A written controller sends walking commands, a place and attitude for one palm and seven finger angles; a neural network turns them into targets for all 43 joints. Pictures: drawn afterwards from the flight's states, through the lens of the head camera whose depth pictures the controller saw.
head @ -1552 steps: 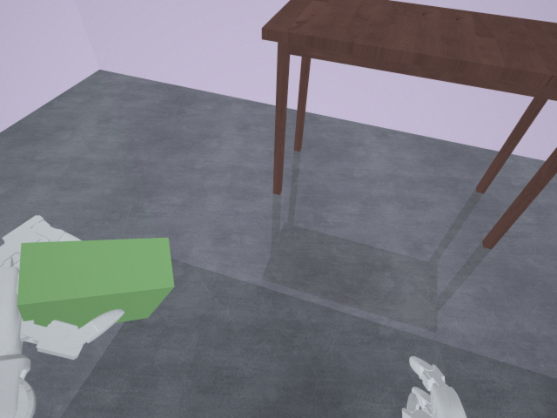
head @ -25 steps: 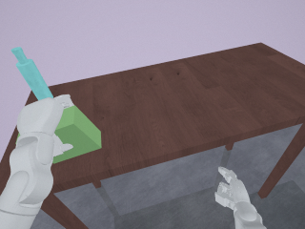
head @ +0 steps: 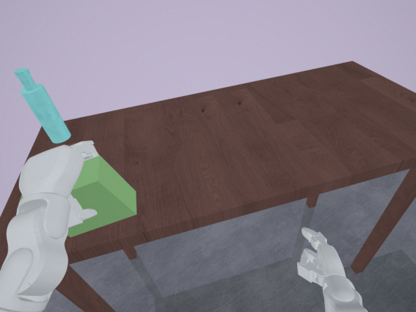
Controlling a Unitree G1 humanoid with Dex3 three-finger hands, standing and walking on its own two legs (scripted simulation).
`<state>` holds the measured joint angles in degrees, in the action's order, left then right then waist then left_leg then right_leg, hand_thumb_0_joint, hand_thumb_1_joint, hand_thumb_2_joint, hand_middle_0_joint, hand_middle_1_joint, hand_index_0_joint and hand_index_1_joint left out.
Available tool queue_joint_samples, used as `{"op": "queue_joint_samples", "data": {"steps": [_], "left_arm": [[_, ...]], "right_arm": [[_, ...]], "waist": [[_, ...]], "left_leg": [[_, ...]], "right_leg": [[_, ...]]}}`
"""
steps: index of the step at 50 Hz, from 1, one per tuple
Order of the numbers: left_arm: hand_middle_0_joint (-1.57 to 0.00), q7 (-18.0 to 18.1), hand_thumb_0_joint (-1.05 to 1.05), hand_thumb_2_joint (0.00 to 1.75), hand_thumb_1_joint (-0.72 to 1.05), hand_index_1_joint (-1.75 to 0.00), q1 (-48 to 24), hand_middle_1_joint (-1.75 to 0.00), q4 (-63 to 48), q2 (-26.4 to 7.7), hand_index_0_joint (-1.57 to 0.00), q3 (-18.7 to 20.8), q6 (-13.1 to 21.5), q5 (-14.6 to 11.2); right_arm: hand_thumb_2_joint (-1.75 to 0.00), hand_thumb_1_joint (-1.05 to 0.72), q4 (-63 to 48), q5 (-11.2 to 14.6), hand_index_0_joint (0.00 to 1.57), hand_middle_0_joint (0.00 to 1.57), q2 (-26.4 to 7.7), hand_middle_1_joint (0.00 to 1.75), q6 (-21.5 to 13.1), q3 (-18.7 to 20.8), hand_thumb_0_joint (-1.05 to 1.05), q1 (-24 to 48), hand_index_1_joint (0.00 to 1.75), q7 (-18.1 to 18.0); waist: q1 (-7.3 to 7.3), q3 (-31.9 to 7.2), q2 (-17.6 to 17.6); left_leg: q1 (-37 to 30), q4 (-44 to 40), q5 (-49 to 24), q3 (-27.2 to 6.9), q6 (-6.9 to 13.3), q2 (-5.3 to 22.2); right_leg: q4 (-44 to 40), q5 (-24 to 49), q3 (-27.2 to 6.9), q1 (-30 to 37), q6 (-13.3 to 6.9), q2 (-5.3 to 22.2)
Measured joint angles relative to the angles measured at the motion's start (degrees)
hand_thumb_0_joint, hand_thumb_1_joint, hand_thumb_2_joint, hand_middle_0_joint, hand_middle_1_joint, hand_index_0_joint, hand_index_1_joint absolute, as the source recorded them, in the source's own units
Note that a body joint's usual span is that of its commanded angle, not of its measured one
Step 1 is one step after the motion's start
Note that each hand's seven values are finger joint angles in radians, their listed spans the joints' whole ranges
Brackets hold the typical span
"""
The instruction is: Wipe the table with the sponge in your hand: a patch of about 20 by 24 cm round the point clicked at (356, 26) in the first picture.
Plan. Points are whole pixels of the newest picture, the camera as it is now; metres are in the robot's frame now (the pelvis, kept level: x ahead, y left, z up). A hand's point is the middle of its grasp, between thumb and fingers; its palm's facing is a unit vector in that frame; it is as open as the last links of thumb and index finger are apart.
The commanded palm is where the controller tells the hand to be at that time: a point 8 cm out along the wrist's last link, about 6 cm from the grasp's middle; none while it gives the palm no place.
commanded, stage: move the sponge above the wiping area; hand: left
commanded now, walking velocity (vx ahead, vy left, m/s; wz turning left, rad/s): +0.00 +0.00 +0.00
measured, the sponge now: (91, 204) +0.24 +0.28 +0.12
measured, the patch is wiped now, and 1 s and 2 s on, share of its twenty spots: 0.00 0.00 0.15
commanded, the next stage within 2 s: lower the sponge onto the table in 0.26 s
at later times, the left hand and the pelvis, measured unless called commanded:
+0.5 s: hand (81, 185) +0.23 +0.26 +0.18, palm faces +0.20 -0.08 -0.98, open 9.6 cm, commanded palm +0.19 +0.26 +0.26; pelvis +0.00 -0.02 +0.00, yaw +0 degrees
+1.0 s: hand (76, 190) +0.23 +0.28 +0.17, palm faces +0.20 -0.10 -0.97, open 9.6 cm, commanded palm +0.19 +0.27 +0.24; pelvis +0.00 +0.00 +0.00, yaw +0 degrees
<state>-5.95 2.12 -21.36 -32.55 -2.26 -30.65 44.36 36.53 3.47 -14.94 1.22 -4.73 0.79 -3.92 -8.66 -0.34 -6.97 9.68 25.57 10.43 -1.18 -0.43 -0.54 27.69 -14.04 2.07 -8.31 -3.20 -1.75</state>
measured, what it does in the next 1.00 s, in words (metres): stands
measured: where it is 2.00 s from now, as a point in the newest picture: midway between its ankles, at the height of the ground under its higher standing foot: outside the picture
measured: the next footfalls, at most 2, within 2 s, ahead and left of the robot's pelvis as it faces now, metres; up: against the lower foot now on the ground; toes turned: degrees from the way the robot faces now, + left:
none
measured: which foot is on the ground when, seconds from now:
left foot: down 0.00-1.00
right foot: down 0.00-1.00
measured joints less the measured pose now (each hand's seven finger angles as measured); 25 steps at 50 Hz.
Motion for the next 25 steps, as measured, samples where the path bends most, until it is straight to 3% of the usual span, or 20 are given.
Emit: {"op": "queue_joint_samples", "data": {"steps": [7,14,25], "left_arm": [[-0.8,0.14,0.0,1.07,-0.48,-1.39,-2.06,-1.38,2.18,-2.23,-0.79,0.76,1.29,0.97],[-0.79,-0.58,0.0,1.07,-0.48,-1.39,-0.8,-1.38,0.61,-1.59,-0.79,2.94,1.53,-0.37],[-0.8,-0.6,0.0,1.07,-0.48,-1.39,-0.91,-1.38,3.11,-1.91,-0.79,0.88,3.24,0.52]], "right_arm": [[-0.9,-0.91,0.9,-0.46,0.2,0.2,-0.18,0.3,-0.8,0.33,0.01,-0.29,0.3,-0.18],[-0.9,-0.91,0.92,0.03,0.2,0.2,-0.54,0.3,-0.82,0.69,0.01,-0.58,0.3,0.13],[-0.9,-0.91,1.1,-0.47,0.2,0.2,-0.8,0.3,-1.75,0.95,0.01,-1.42,0.3,-0.62]], "waist": [[0.07,0.19,-0.16],[0.54,-0.71,-1.09],[0.23,-0.02,-0.6]], "left_leg": [[-0.31,0.06,0.01,-0.16,-0.54,0.47],[0.16,0.21,-0.05,-0.21,-0.75,0.63],[0.45,1.24,0.33,-0.29,-1.06,0.98]], "right_leg": [[0.23,-0.07,0.14,0.2,-0.61,-0.48],[0.61,-0.15,0.18,-0.4,-0.74,-0.64],[1.7,-0.53,0.26,-0.75,-1.25,-1.01]]}}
